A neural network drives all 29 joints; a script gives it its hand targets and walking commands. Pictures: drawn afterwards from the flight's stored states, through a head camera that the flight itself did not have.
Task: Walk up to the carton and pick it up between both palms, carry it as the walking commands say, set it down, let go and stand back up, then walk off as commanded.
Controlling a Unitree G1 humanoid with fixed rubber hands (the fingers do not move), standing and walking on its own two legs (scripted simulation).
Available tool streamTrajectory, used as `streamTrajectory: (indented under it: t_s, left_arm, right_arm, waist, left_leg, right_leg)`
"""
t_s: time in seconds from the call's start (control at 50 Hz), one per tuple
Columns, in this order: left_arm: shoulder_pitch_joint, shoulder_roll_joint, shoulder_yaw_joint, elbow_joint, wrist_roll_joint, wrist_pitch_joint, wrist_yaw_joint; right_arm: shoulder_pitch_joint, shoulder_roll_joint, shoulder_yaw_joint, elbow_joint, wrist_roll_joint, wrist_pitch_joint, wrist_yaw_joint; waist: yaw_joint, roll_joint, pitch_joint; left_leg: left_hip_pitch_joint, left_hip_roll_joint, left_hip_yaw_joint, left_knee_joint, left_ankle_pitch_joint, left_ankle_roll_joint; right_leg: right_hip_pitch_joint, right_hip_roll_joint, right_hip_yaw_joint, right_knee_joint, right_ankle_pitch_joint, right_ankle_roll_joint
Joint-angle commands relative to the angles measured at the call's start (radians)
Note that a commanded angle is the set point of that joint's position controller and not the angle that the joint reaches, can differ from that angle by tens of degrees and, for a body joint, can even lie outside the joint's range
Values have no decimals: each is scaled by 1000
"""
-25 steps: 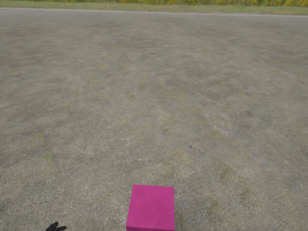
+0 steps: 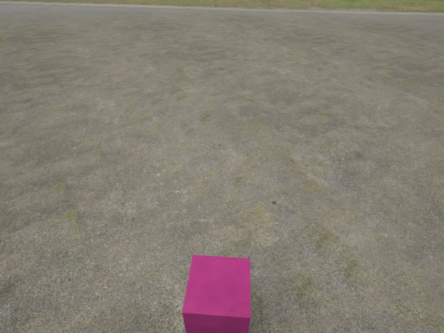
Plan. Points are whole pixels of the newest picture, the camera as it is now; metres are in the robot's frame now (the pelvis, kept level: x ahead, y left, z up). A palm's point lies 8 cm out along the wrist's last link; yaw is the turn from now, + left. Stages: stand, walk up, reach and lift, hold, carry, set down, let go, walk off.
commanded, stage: stand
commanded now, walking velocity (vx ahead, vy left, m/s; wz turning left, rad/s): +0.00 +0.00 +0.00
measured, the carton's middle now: (219, 296) +0.52 +0.01 -0.65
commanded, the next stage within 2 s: walk off in 0.34 s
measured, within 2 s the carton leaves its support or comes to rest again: neither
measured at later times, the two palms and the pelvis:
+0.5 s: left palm out of the picture +0.08 +0.28 -0.10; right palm out of the picture +0.06 -0.26 -0.12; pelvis +0.00 +0.00 +0.00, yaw +0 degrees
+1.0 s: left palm out of the picture +0.02 +0.28 -0.13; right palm out of the picture +0.02 -0.26 -0.12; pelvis -0.03 +0.00 +0.00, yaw -1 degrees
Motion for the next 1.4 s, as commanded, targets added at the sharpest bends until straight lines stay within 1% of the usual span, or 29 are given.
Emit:
streamTrajectory:
  t_s: [0.0, 0.06, 0.3, 0.5, 0.52, 0.54, 0.56, 0.64, 0.74, 0.8, 0.82, 0.84, 0.86, 0.92, 0.98, 1.02, 1.06, 1.08, 1.1, 1.12, 1.14, 1.16, 1.18, 1.2, 1.24, 1.26, 1.28, 1.34, 1.38]
  left_arm:
    - [-46, 253, -25, -57, 122, -39, 19]
    - [-58, 256, -22, -55, 118, -39, 18]
    - [-59, 251, -29, -28, 116, -37, 24]
    - [-87, 244, -32, -18, 112, -31, 22]
    - [-86, 210, -47, -9, 112, -21, 19]
    - [-11, 34, -83, 18, 95, 6, 17]
    - [3, 47, -87, 12, 94, 17, 21]
    - [-27, 147, -61, -23, 98, 40, 30]
    - [-47, 153, -51, -58, 100, 74, 28]
    - [-73, 129, -56, -78, 102, 91, 34]
    - [-61, 73, -62, -83, 104, 95, 36]
    - [-18, 94, -43, -65, 115, 100, 42]
    - [29, 99, -34, -45, 121, 106, 40]
    - [82, 94, -30, -9, 111, 117, 29]
    - [47, 69, -38, -21, 101, 120, 32]
    - [53, 65, -44, -33, 103, 111, 29]
    - [62, 56, -49, -48, 93, 106, 19]
    - [97, 58, -49, -34, 92, 102, 19]
    - [133, 65, -47, -18, 92, 97, 16]
    - [101, 108, -48, -35, 105, 90, 9]
    - [94, 197, -33, -50, 111, 95, 9]
    - [90, 279, -9, -54, 112, 101, 16]
    - [20, 264, -9, -73, 118, 103, 26]
    - [-73, 249, -11, -110, 121, 110, 32]
    - [-161, 216, -19, -137, 128, 109, 34]
    - [-155, 208, -18, -137, 119, 114, 32]
    - [-121, 202, -14, -118, 111, 113, 28]
    - [-47, 166, -10, -94, 99, 102, 28]
    - [42, 155, -8, -58, 92, 100, 30]
  right_arm:
    - [-44, -230, -52, -85, -56, -40, -1]
    - [-62, -234, -54, -85, -55, -42, 0]
    - [-64, -222, -44, -68, -45, -37, -8]
    - [-72, -230, -45, -71, -43, -36, -4]
    - [-79, -204, -40, -66, -33, -20, 3]
    - [-8, -20, 3, -34, -26, 5, 2]
    - [-8, -50, -2, -39, -25, 20, -6]
    - [-22, -126, -42, -72, -21, 53, -30]
    - [-21, -136, -51, -98, -21, 84, -56]
    - [36, -175, -56, -119, -14, 98, -63]
    - [19, -206, -57, -121, -17, 98, -68]
    - [0, -205, -60, -132, -25, 97, -73]
    - [-65, -221, -67, -154, -33, 96, -71]
    - [-190, -166, -58, -219, -21, 96, -64]
    - [-180, -174, -59, -235, -25, 114, -62]
    - [-103, -173, -58, -237, -29, 119, -67]
    - [-94, -169, -61, -241, -38, 114, -65]
    - [-121, -178, -62, -250, -33, 113, -61]
    - [-120, -174, -63, -256, -30, 119, -59]
    - [-74, -136, -54, -261, -32, 131, -52]
    - [-109, -91, -48, -312, -30, 142, -46]
    - [-203, -100, -55, -342, -50, 145, -48]
    - [-184, -82, -50, -341, -52, 145, -38]
    - [-187, -94, -52, -333, -40, 142, -31]
    - [-140, -83, -54, -309, -30, 142, -31]
    - [-90, -82, -56, -297, -26, 139, -34]
    - [-70, -84, -57, -287, -28, 132, -38]
    - [-146, -70, -57, -317, -23, 120, -41]
    - [-186, -67, -55, -328, -17, 113, -37]
  waist:
    - [4, -101, 232]
    - [14, -56, 200]
    - [15, -62, 197]
    - [10, -72, 239]
    - [-2, -90, 212]
    - [9, -56, 230]
    - [9, -50, 227]
    - [1, -123, 241]
    - [7, -80, 258]
    - [-20, -29, 294]
    - [-15, 154, 276]
    - [0, 225, 216]
    - [39, 150, 188]
    - [86, 83, 205]
    - [63, 148, 193]
    - [36, 141, 158]
    - [45, 208, 86]
    - [75, 176, 90]
    - [82, 110, 78]
    - [62, -139, 155]
    - [71, -390, 241]
    - [88, -305, 269]
    - [54, -216, 292]
    - [33, -156, 352]
    - [-7, -188, 361]
    - [-2, -243, 309]
    - [3, -201, 283]
    - [63, -156, 214]
    - [94, -200, 164]
  left_leg:
    - [-14, 114, -213, -140, -86, 33]
    - [-21, 111, -212, -145, -80, 38]
    - [-13, 117, -206, -152, -35, 33]
    - [-20, 120, -210, -151, -57, 39]
    - [-2, 131, -188, -154, -56, 29]
    - [-23, 127, -176, -165, 18, 19]
    - [-28, 137, -162, -166, 5, -4]
    - [-8, 113, -104, -39, 10, -4]
    - [-25, 108, -100, -23, -120, 1]
    - [-23, 228, -230, -211, -233, 61]
    - [-58, 346, -338, -322, -198, 115]
    - [-138, 487, -398, -373, -27, 214]
    - [-182, 498, -358, -367, 31, 234]
    - [-143, 402, -195, -290, 179, 219]
    - [6, 332, -106, -216, 204, 160]
    - [76, 341, -118, -158, 269, 161]
    - [83, 372, -133, -116, 262, 160]
    - [41, 378, -110, -82, 255, 132]
    - [8, 327, -52, 23, 145, 84]
    - [-109, 219, 26, 192, -97, 1]
    - [-358, -1, 38, 388, -447, -88]
    - [-314, -29, -118, 600, -466, -77]
    - [-276, -14, -178, 668, -354, -48]
    - [-268, -2, -168, 688, -263, -37]
    - [-273, 19, -134, 701, -165, -53]
    - [-251, 12, -109, 705, -148, -73]
    - [-258, 4, -115, 708, -160, -74]
    - [-297, 9, -128, 591, -186, -73]
    - [-312, -17, -128, 509, -234, -69]
  right_leg:
    - [-73, -171, 254, -343, -232, -25]
    - [-38, -167, 246, -324, -183, -23]
    - [3, -173, 225, -312, -61, -22]
    - [-34, -174, 236, -344, -169, -25]
    - [-36, -173, 218, -326, -126, -15]
    - [-31, -163, 194, -307, 13, 2]
    - [-25, -162, 193, -301, 69, 8]
    - [-135, -192, 253, -258, 172, -4]
    - [-222, -214, 318, -278, 74, -13]
    - [-327, -114, 217, -172, -189, 10]
    - [-285, -14, 90, 88, -256, 37]
    - [-181, 29, -35, 454, -336, 60]
    - [-135, -3, -43, 609, -323, 77]
    - [-144, -30, -43, 687, -274, 105]
    - [-148, -51, -69, 441, -297, 131]
    - [-131, -64, -81, 314, -278, 127]
    - [-40, -99, -65, 165, -243, 107]
    - [22, -103, -63, 45, -158, 87]
    - [91, -93, -22, -96, -71, 73]
    - [30, -206, 237, -262, 38, 36]
    - [-15, -405, 667, -358, 382, -61]
    - [-207, -446, 753, -455, 338, -114]
    - [-289, -391, 671, -467, -13, -122]
    - [-368, -315, 587, -467, -232, -102]
    - [-308, -224, 466, -427, -205, -73]
    - [-240, -214, 448, -406, -122, -62]
    - [-183, -210, 449, -373, -37, -64]
    - [25, -203, 483, -325, 104, -63]
    - [150, -208, 541, -315, 211, -55]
